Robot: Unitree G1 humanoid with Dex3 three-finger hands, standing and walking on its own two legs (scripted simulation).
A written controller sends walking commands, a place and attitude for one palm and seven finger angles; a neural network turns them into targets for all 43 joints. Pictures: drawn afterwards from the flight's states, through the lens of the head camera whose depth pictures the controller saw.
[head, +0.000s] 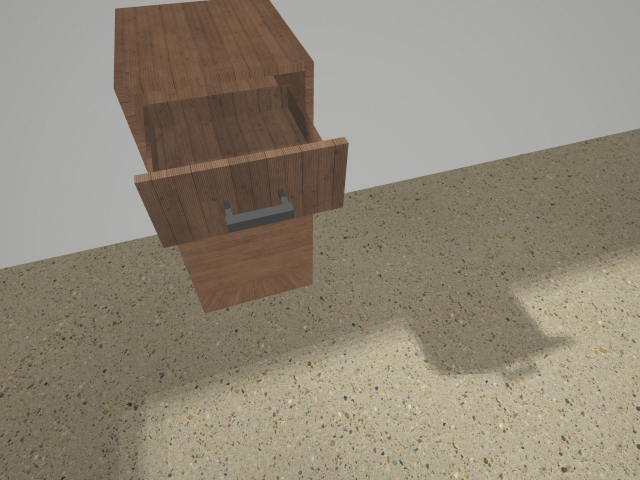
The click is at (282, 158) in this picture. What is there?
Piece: drawer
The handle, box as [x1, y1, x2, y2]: [223, 189, 293, 232]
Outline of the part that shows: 282,189 278,190 278,194 282,203 281,205 235,215 231,214 228,200 223,201 226,212 225,218 229,232 293,217 292,206 290,203 287,202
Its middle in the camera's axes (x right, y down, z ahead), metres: -0.11 -0.05 +0.69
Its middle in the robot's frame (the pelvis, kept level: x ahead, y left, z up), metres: +0.54 +0.15 -0.01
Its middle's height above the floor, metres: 0.76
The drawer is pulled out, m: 0.28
